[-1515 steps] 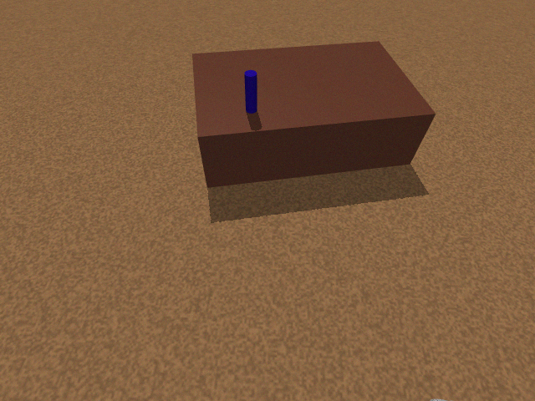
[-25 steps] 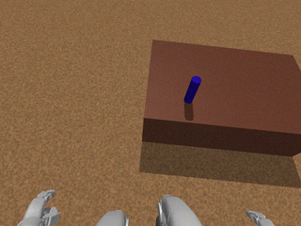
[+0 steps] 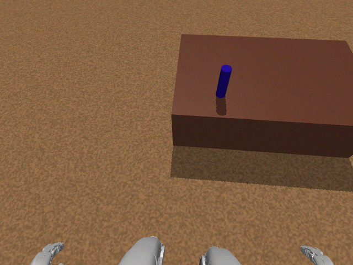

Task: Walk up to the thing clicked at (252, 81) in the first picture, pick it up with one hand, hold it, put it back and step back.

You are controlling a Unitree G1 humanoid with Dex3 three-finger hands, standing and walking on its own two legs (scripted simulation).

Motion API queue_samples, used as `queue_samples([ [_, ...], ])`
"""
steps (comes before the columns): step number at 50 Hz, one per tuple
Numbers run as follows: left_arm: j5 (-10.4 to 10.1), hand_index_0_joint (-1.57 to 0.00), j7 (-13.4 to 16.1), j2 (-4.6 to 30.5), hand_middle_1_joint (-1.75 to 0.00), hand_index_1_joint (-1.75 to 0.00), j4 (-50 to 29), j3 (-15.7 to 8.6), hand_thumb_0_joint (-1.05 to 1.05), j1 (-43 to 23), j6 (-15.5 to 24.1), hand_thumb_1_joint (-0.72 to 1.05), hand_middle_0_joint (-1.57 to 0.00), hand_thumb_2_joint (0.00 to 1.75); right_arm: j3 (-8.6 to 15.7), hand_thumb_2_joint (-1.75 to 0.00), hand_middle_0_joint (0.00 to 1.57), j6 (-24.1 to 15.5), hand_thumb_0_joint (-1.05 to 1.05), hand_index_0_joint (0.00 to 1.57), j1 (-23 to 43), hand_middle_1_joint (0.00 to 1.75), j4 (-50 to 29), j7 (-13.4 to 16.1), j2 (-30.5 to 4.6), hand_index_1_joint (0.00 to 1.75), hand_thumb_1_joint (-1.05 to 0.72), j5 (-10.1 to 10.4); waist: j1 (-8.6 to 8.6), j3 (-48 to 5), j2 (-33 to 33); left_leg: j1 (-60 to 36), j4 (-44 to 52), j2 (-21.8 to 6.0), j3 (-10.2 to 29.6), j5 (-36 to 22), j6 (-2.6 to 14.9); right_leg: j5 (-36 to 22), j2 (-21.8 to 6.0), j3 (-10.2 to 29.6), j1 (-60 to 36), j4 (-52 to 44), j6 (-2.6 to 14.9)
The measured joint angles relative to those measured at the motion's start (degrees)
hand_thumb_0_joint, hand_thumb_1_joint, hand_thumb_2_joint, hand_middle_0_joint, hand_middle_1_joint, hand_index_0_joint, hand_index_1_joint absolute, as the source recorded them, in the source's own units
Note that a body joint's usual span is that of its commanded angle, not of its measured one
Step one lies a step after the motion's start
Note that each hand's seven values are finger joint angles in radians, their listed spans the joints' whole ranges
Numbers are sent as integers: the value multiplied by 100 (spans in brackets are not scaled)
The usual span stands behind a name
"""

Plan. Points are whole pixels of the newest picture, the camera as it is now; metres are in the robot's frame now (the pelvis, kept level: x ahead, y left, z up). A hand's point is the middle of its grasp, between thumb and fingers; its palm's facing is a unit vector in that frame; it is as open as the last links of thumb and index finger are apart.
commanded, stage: step back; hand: right
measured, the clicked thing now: (223, 82) +0.93 -0.21 -0.34
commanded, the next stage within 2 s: stand in 1.56 s
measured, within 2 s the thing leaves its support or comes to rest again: neither
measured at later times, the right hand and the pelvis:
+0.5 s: hand out of the picture -0.04 -0.30 -0.14, palm faces -0.01 +0.92 -0.40, open 7.4 cm; pelvis -0.17 -0.03 +0.00, yaw -2 degrees
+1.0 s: hand out of the picture -0.12 -0.27 -0.15, palm faces -0.08 +0.93 -0.35, open 7.4 cm; pelvis -0.21 -0.02 +0.00, yaw +3 degrees
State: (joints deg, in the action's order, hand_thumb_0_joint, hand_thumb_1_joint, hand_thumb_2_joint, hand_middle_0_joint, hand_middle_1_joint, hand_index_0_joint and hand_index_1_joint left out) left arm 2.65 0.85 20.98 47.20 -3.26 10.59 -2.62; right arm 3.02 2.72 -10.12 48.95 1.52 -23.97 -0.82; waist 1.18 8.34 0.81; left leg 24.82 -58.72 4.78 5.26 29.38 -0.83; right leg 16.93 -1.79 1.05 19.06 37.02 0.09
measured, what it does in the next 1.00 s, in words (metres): walks backwards: left foot, then right foot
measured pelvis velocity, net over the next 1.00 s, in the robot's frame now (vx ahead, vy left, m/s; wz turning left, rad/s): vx -0.21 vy -0.02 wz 0.05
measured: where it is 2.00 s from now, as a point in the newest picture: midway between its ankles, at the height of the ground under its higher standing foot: outside the picture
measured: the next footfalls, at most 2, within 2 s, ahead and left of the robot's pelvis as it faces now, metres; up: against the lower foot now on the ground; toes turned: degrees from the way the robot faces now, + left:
left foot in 0.08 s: +0.00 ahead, +0.12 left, +0.00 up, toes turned +0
right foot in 0.40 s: -0.15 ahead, -0.14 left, +0.00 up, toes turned +1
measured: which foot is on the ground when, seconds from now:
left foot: up 0.00-0.06, down 0.08-0.42, up 0.44-0.68, down 0.70-1.00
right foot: down 0.00-0.10, up 0.12-0.38, down 0.40-1.00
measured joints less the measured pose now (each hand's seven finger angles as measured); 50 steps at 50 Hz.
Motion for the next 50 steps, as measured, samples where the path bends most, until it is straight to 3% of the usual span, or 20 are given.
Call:
queue_samples([
  [2,-20,-21,38,68,-30,-30,-123,-6,1,-142,3,90,-21,90,-7,-90,21,-12,1,20,-61,30,32,-21,46,30,-91,-35,-48,61,-45,-399,819,-155,-162,-60,29,-48,-50,-112,165,115,-29],
  [4,-74,-21,44,144,-30,-30,-223,-1,1,-305,-31,90,-21,90,-3,-90,21,-63,1,20,-119,30,68,-44,83,30,-91,-67,-103,114,-110,-862,1940,-256,-328,-692,76,-16,-133,-210,391,392,-75],
  [6,-128,-21,56,229,-30,-30,-227,-24,1,-499,-80,90,-21,90,-9,-90,21,-66,1,20,-51,30,165,-67,226,30,-91,-112,-34,289,-399,-886,2054,-100,-479,-945,175,154,-224,1,558,708,-31],
  [9,-166,-21,80,205,-30,-30,-110,-24,1,-559,-163,90,-20,90,-86,-90,21,-67,1,21,-11,30,169,-139,291,30,-91,-139,-128,260,-300,-727,2041,-279,-380,-1101,228,1309,409,421,838,2047,57],
  [13,-215,-21,42,201,-30,-30,-18,-37,1,-431,-131,90,-20,90,-126,-90,21,-63,1,21,96,30,108,-95,321,30,-90,-164,-100,108,-254,-600,2350,-495,-414,-1471,207,1373,719,530,775,2967,30],
  [17,-175,-21,-9,167,-30,-30,52,-24,1,-252,-73,90,-20,90,-91,-90,21,-68,1,21,319,30,-78,-80,230,30,-90,-178,-38,82,-144,-339,2365,-684,-511,-1711,149,1341,487,334,75,1779,-76],
  [20,-143,-21,-29,159,-30,-30,224,-9,1,-139,30,90,-20,90,-85,-90,21,-37,1,21,474,30,-163,-105,118,30,-90,-129,20,28,-59,-27,2085,-812,-586,-1753,32,705,301,156,-635,83,1],
  [21,-110,-21,-19,83,-30,-30,331,-17,1,-144,68,90,-20,90,-65,-90,21,-11,1,21,549,30,-137,-110,45,30,-90,-107,-1,74,136,65,1935,-940,-489,-1741,23,556,428,67,-694,-66,21],
  [22,-74,-21,-35,21,-30,-30,397,-6,1,-115,84,90,-20,90,-37,-90,21,20,1,21,575,30,-97,-99,11,30,-90,-84,-48,81,266,152,1781,-906,-284,-1460,59,512,499,-20,-666,-29,38],
  [24,-26,-21,-73,3,-30,-30,446,27,1,31,94,90,-20,90,-4,-90,21,88,1,21,493,30,4,-68,52,30,-91,-61,50,-64,157,351,1052,-485,32,-519,44,489,388,55,-480,122,99],
  [26,-18,-21,-54,-19,-30,-30,498,44,1,142,100,90,-21,90,0,-90,21,95,1,20,374,30,81,-73,45,30,-91,-27,103,-158,61,466,222,-124,216,-308,35,372,248,118,-406,67,105],
  [28,-1,-21,-39,-29,-30,-30,540,31,1,179,113,90,-21,90,6,-90,21,45,1,20,224,30,144,-83,13,30,-91,-20,87,-215,40,418,-178,-3,209,-317,5,258,148,86,-350,-9,100],
  [31,30,-21,-47,10,-30,-30,514,-1,1,180,186,90,-21,90,19,-90,21,-5,1,20,-22,30,297,-123,-23,30,-91,-73,70,-277,67,-8,261,-141,47,-252,-41,181,73,-48,-257,-12,83],
  [34,24,-21,-62,106,-30,-30,472,-35,1,133,219,90,-21,90,33,-90,21,-43,1,20,-217,30,522,-175,14,30,-91,-120,46,-337,38,-694,1603,-353,-196,-146,-13,215,-21,-224,-139,143,46],
  [36,1,-21,-62,204,-30,-30,498,-40,1,65,190,90,-21,90,59,-90,21,-112,1,20,-232,30,694,-177,135,30,-91,-154,65,-262,-182,-1033,2340,-231,-323,-1003,45,287,-205,-172,-68,365,-3],
  [39,-86,-21,-82,220,-30,-30,714,-19,1,94,135,90,-20,90,6,-90,21,-189,1,20,-277,30,802,-227,280,30,-91,-181,21,-388,-253,-1029,2409,-225,-357,-1158,184,973,-62,18,18,668,64],
  [41,-128,-21,-126,246,-30,-30,826,-12,1,141,143,90,-20,90,-52,-90,21,-242,1,20,-272,30,820,-241,368,30,-91,-195,-20,-465,-257,-1058,2507,-298,-351,-1209,198,1034,30,3,-26,691,91],
  [43,-142,-21,-151,247,-30,-30,918,-15,1,189,215,90,-20,90,-88,-90,21,-267,1,21,-234,30,824,-260,421,30,-91,-188,-39,-520,-237,-1054,2520,-383,-345,-1240,118,743,75,-91,-295,84,109],
  [45,-118,-21,-132,168,-30,-30,1026,-22,1,170,285,90,-20,90,-101,-90,21,-244,1,21,-152,30,843,-261,420,30,-90,-151,-48,-493,-88,-1042,2397,-531,-273,-1191,16,-56,208,-186,-518,-398,78],
  [50,-56,-21,-127,-15,-30,-30,1131,44,1,132,381,90,-20,90,-78,-90,21,-245,1,21,-93,30,906,-242,375,30,-91,-87,1,-609,-1,-914,2077,-390,-104,-512,110,-52,184,-284,-564,-475,103],
])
